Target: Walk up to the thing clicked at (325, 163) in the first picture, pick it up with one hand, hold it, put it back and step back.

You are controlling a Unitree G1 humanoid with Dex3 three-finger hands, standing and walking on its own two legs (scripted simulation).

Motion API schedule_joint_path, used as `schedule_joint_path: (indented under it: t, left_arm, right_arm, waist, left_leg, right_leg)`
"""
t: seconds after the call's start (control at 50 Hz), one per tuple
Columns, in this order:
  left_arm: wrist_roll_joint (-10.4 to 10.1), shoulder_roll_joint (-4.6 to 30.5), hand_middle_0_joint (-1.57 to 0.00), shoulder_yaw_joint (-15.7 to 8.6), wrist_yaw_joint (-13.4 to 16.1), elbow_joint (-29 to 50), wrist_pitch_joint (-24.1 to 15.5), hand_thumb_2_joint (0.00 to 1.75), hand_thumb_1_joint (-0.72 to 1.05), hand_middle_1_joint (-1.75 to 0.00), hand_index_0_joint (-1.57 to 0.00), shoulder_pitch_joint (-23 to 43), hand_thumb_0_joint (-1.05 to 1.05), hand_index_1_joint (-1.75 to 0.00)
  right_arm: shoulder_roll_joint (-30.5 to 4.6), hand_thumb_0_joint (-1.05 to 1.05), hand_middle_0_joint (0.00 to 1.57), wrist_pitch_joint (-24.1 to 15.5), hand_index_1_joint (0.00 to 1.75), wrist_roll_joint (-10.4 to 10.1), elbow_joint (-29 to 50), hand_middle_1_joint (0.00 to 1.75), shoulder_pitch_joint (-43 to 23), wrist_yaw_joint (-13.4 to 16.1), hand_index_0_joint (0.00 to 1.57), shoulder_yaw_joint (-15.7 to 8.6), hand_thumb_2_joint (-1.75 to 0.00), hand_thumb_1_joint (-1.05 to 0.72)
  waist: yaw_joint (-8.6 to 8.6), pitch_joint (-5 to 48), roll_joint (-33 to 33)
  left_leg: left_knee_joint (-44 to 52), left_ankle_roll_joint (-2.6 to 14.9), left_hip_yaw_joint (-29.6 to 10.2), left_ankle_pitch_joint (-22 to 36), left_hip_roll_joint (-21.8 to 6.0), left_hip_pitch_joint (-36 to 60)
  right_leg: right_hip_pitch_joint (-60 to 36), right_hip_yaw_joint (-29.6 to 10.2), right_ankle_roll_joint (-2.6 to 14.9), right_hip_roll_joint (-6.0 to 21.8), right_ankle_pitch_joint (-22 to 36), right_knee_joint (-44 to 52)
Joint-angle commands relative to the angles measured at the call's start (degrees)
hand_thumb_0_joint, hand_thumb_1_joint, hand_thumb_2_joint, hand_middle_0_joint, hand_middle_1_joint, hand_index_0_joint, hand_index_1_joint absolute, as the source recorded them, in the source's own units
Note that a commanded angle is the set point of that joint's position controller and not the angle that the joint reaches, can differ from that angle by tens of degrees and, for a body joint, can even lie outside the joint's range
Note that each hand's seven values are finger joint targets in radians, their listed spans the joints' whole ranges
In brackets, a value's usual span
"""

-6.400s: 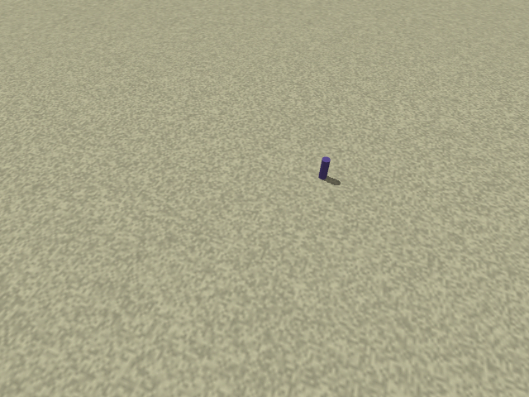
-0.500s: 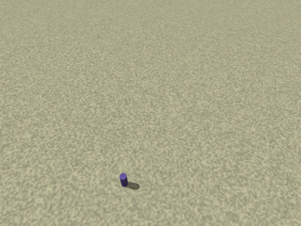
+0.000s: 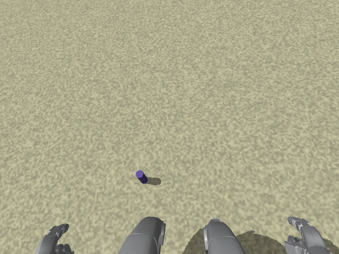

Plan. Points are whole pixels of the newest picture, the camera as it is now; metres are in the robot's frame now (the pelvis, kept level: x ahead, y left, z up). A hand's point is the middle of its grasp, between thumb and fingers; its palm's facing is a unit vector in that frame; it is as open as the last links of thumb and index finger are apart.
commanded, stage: walk up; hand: left
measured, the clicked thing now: (141, 177) +0.46 +0.24 -0.69
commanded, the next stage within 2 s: none
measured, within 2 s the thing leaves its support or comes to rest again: neither
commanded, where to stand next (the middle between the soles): +0.07 +0.01 m, yaw +1 degrees
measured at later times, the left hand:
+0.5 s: hand out of the picture +0.05 +0.28 -0.15, palm faces +0.02 -0.94 -0.33, open 7.4 cm
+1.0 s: hand (63, 245) +0.13 +0.30 -0.12, palm faces +0.02 -0.92 -0.40, open 7.4 cm
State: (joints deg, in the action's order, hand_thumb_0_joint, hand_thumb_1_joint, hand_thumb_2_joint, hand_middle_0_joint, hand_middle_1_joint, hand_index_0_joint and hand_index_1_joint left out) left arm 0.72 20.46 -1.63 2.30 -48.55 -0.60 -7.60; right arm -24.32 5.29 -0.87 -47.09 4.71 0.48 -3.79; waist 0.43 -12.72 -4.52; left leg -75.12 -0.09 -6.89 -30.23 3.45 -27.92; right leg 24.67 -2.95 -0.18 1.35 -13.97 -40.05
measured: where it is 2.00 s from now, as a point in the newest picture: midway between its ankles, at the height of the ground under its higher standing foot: outside the picture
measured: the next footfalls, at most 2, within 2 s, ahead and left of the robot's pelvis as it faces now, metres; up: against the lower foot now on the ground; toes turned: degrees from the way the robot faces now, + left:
left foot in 0.14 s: +0.01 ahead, +0.15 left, +0.00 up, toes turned +0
left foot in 1.02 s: +0.18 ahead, +0.15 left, +0.00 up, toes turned +0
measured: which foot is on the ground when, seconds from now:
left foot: up 0.00-0.12, down 0.14-0.70, up 0.72-1.00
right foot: down 0.00-1.00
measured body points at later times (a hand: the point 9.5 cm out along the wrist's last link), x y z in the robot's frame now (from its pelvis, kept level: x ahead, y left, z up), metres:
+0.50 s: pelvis +0.01 +0.02 +0.01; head +0.02 +0.03 +0.46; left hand +0.05 +0.33 -0.12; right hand +0.10 -0.30 -0.10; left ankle -0.03 +0.15 -0.72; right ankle +0.03 -0.11 -0.72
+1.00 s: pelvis +0.07 +0.02 +0.01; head +0.09 +0.01 +0.46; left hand +0.13 +0.35 -0.10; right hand +0.15 -0.30 -0.11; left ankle +0.14 +0.15 -0.71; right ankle +0.08 -0.11 -0.72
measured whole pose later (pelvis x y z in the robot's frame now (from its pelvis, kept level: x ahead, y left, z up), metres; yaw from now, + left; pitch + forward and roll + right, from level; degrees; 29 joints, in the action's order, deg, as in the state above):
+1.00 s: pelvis +0.07 +0.02 +0.01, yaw +2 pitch -4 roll +0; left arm 0.1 23.1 -1.7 -0.9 -52.4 -1.3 -13.0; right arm -24.2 -1.7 0.8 -53.6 13.3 -1.0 -2.7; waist 1.0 -6.7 -1.6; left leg -36.5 0.5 0.7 -15.0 -1.8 -19.6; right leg 12.8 1.0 -0.5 1.8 -18.2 -34.9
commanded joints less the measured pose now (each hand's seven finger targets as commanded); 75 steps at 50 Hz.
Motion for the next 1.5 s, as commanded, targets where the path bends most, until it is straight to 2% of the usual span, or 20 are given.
schedule_joint_path:
  t: [0.0, 0.12, 0.18, 0.24, 0.32, 0.42, 0.48, 0.52, 0.58, 0.62, 0.66, 0.7, 0.74, 0.92, 1.0, 1.06, 1.26, 1.34, 1.42, 1.48]
  left_arm:
    - [1.7, 13.9, -0.2, -4.7, 1.2, 3.9, -1.8, 0.9, 0.9, -0.3, -0.2, -4.8, 0.0, -0.3]
    - [0.5, 15.1, -0.2, -5.3, -1.3, 3.2, 0.9, 0.9, 0.9, -0.3, -0.2, -2.4, 0.0, -0.3]
    - [-0.6, 15.0, -0.2, -5.1, -0.1, 1.8, 0.4, 0.9, 0.9, -0.3, -0.2, 2.5, 0.0, -0.3]
    - [-0.9, 12.3, -0.2, -4.3, -1.7, -0.9, -0.4, 0.9, 0.9, -0.3, -0.2, -2.7, 0.0, -0.3]
    - [0.3, 12.8, -0.2, -4.3, -2.2, -2.6, -1.2, 0.9, 0.9, -0.3, -0.2, -2.3, 0.0, -0.3]
    - [0.5, 17.3, -0.2, -4.5, -3.3, -2.1, -0.9, 0.9, 0.9, -0.3, -0.2, -0.7, 0.0, -0.3]
    - [0.3, 11.9, -0.2, -3.0, -3.6, -1.2, -1.0, 0.9, 0.9, -0.3, -0.2, 3.0, 0.0, -0.3]
    - [0.9, 14.2, -0.2, -3.8, -3.0, -1.5, -1.1, 0.9, 0.9, -0.3, -0.2, 1.7, 0.0, -0.3]
    - [0.2, 12.6, -0.2, -3.7, -3.3, -2.3, -2.3, 0.9, 0.9, -0.3, -0.2, -0.4, 0.0, -0.3]
    - [-0.3, 11.7, -0.2, -3.9, -3.1, -4.0, -2.3, 0.9, 0.9, -0.3, -0.2, -3.7, 0.0, -0.3]
    - [-0.7, 16.2, -0.2, -4.7, -2.1, -5.1, -1.8, 0.9, 0.9, -0.3, -0.2, -6.1, 0.0, -0.3]
    - [0.0, 20.3, -0.2, -5.8, -3.3, -2.7, -2.5, 0.9, 0.9, -0.3, -0.2, -9.2, 0.0, -0.3]
    - [0.9, 19.8, -0.2, -6.2, -3.6, -2.8, -2.5, 0.9, 0.9, -0.3, -0.2, -9.1, 0.0, -0.3]
    - [-0.5, 14.6, -0.2, -3.3, -2.4, 0.5, -2.4, 0.9, 0.9, -0.3, -0.2, -2.4, 0.0, -0.3]
    - [-2.3, 11.3, -0.2, -1.9, -1.9, 1.9, 0.0, 0.9, 0.9, -0.3, -0.2, -0.4, 0.0, -0.3]
    - [-2.4, 13.8, -0.2, -3.0, -1.4, -1.6, 2.4, 0.9, 0.9, -0.3, -0.2, -5.2, 0.0, -0.3]
    - [-0.3, 11.1, -0.2, -3.6, -2.0, -6.8, 0.4, 0.9, 0.9, -0.3, -0.2, -10.8, 0.0, -0.3]
    - [1.6, 20.8, -0.2, -4.5, -1.5, -3.4, -1.1, 0.9, 0.9, -0.3, -0.2, 1.6, 0.0, -0.3]
    - [-0.1, 12.5, -0.2, -2.7, -1.8, -4.3, -1.4, 0.9, 0.9, -0.3, -0.2, 3.2, 0.0, -0.3]
    - [-0.1, 13.9, -0.2, -2.6, -2.2, -5.3, -1.2, 0.9, 0.9, -0.3, -0.2, -0.4, 0.0, -0.3]
  right_arm:
    - [-9.4, 0.0, 0.2, -2.1, 0.3, 0.5, 0.3, 0.3, 7.6, 0.1, 0.2, -2.3, -0.9, -0.9]
    - [-8.7, 0.0, 0.2, -6.3, 0.3, 2.9, -4.5, 0.3, 12.0, 0.0, 0.2, -1.8, -0.9, -0.9]
    - [-18.0, 0.0, 0.2, -6.3, 0.3, 2.8, -1.7, 0.3, 2.1, -0.2, 0.2, -2.6, -0.9, -0.9]
    - [-10.9, 0.0, 0.2, -6.9, 0.3, 3.2, -0.8, 0.3, -3.9, -0.2, 0.2, -0.6, -0.9, -0.9]
    - [-12.0, 0.0, 0.2, -7.2, 0.3, 2.1, -3.4, 0.3, 4.9, -0.5, 0.2, -1.2, -0.9, -0.9]
    - [-9.9, 0.0, 0.2, -8.2, 0.3, 2.0, -4.5, 0.3, 9.3, 0.1, 0.2, -1.4, -0.9, -0.9]
    - [-13.9, 0.0, 0.2, -9.7, 0.3, 2.0, -5.6, 0.3, 13.1, 0.3, 0.2, -2.6, -0.9, -0.9]
    - [-16.3, 0.0, 0.2, -10.2, 0.3, 2.1, -4.3, 0.3, 12.5, 0.5, 0.2, -3.0, -0.9, -0.9]
    - [-14.3, 0.0, 0.2, -10.1, 0.3, 2.2, -3.3, 0.3, 9.1, 0.7, 0.2, -2.4, -0.9, -0.9]
    - [-12.6, 0.0, 0.2, -9.4, 0.3, 1.0, -2.6, 0.3, 5.6, 1.2, 0.2, -1.5, -0.9, -0.9]
    - [-8.8, 0.0, 0.2, -8.1, 0.3, -0.6, -1.1, 0.3, 3.7, 1.6, 0.2, -0.2, -0.9, -0.9]
    - [-9.8, 0.0, 0.2, -7.7, 0.3, 0.6, 0.0, 0.3, 9.9, 0.8, 0.2, -1.4, -0.9, -0.9]
    - [-12.3, 0.0, 0.2, -7.8, 0.3, 1.7, -1.4, 0.3, 8.4, -0.3, 0.2, -2.2, -0.9, -0.9]
    - [-7.1, 0.0, 0.2, -8.3, 0.3, 1.6, -3.7, 0.3, 10.1, -0.8, 0.2, -0.9, -0.9, -0.9]
    - [-12.7, 0.0, 0.2, -7.8, 0.3, 2.0, -4.8, 0.3, 10.8, 0.7, 0.2, -2.5, -0.9, -0.9]
    - [-16.4, 0.0, 0.2, -7.1, 0.3, 1.9, -3.0, 0.3, 4.4, 0.8, 0.2, -2.9, -0.9, -0.9]
    - [-13.1, 0.0, 0.2, -6.0, 0.3, 2.6, -1.3, 0.3, 1.1, 0.3, 0.2, -2.1, -0.9, -0.9]
    - [-8.1, 0.0, 0.2, -5.7, 0.3, 1.2, -2.4, 0.3, -0.7, 0.4, 0.2, -0.7, -0.9, -0.9]
    - [-8.5, 0.0, 0.2, -7.7, 0.3, 0.6, -6.5, 0.3, 3.0, -0.2, 0.2, -0.6, -0.9, -0.9]
    - [-8.9, 0.0, 0.2, -7.5, 0.3, 1.1, -6.1, 0.3, -0.6, -0.2, 0.2, 0.2, -0.9, -0.9]
  waist:
    - [2.22, 22.1, 13.8]
    - [-0.66, 13.2, 15.7]
    - [-1.38, 4.0, -6.0]
    - [3.37, 3.4, -4.2]
    - [0.59, 12.3, -4.8]
    - [-1.87, 11.6, 9.3]
    - [-3.9, 10.0, -1.1]
    - [-2.85, 7.0, 0.1]
    - [-0.52, 8.0, -2.2]
    - [1.87, 12.6, -2.1]
    - [2.74, 15.5, 4.9]
    - [1.77, 17.0, 11.3]
    - [2.85, 11.4, 10.4]
    - [-0.24, 12.1, 14.3]
    - [-2.1, 12.9, 2.5]
    - [-0.52, 11.1, -4.2]
    - [1.31, 17.5, -5.6]
    - [-0.59, 8.5, 14.5]
    - [-2.98, 12.8, 8.1]
    - [-0.46, 12.6, 10.4]
  left_leg:
    - [12.5, -1.17, 0.2, 3.9, -2.3, -1.3]
    - [54.2, 0.35, 7.4, 12.8, -2.4, 20.2]
    - [60.9, 14.48, -26.3, 4.7, -25.8, -0.6]
    - [53.4, 8.97, -4.4, 14.7, -14.2, 2.3]
    - [46.3, 5.36, -1.7, 17.8, -11.4, 11.3]
    - [39.6, 3.28, 5.7, 0.8, -3.5, 13.0]
    - [55.7, 9.83, -14.6, 6.3, -15.2, 25.5]
    - [55.4, 16.81, -21.8, 19.6, -25.7, 24.6]
    - [47.4, 12.48, -8.4, 45.5, -20.0, 23.6]
    - [37.1, 4.95, 3.3, 54.5, -11.3, 19.0]
    - [26.0, 0.26, 6.7, 39.0, -4.0, 7.0]
    - [17.2, 2.98, 7.4, -7.9, -1.2, 3.5]
    - [17.5, 3.87, 2.7, -5.1, -4.3, -2.6]
    - [38.8, 0.04, 8.8, 14.8, -4.7, 12.4]
    - [48.6, 3.55, -1.1, 38.7, -12.3, 20.6]
    - [57.6, 15.35, -17.2, 20.8, -24.5, 4.8]
    - [46.3, 9.83, -2.3, 16.2, -16.7, 13.8]
    - [31.5, 0.94, 4.4, 1.7, -6.2, 10.9]
    - [45.2, 3.28, 1.1, 31.8, -10.7, 20.6]
    - [45.6, 3.07, 2.5, 17.8, -8.8, 17.2]
  right_leg:
    - [-19.7, -11.2, 11.19, 8.4, -7.1, 13.1]
    - [-2.7, -7.7, 7.8, 8.1, -3.6, 3.5]
    - [-0.8, -2.9, 0.8, -0.4, -19.5, -13.0]
    - [-6.6, -0.9, 1.67, -0.8, -9.0, -4.5]
    - [-16.3, 1.3, 3.09, -2.1, -2.9, 13.3]
    - [-7.6, -18.3, 11.1, 12.0, -16.1, 17.6]
    - [7.6, -0.7, 2.92, -1.5, -3.5, -3.6]
    - [11.1, -0.1, 1.57, 0.9, -17.6, -10.4]
    - [2.6, 2.1, 2.64, 1.8, -13.4, 0.4]
    - [-11.6, 2.7, 3.9, 0.8, 12.4, 12.0]
    - [-22.1, -8.7, 9.38, 8.8, 34.8, 11.3]
    - [-21.3, -22.5, 16.82, 19.6, 5.1, 19.8]
    - [-20.4, -23.4, 14.77, 17.2, -23.0, 24.5]
    - [-11.0, -1.9, 10.29, 10.1, 27.5, 12.2]
    - [-1.5, -0.3, 3.03, 1.9, 7.3, 1.7]
    - [-9.6, -1.8, 1.62, -2.7, -21.8, -16.7]
    - [-13.6, 3.9, 1.33, -1.6, -8.5, 13.2]
    - [2.0, -23.7, 11.65, 16.8, -12.2, 23.0]
    - [-5.6, -3.4, 2.61, 4.5, 7.0, 13.9]
    - [-6.7, -6.7, 3.4, 5.2, -4.9, 19.1]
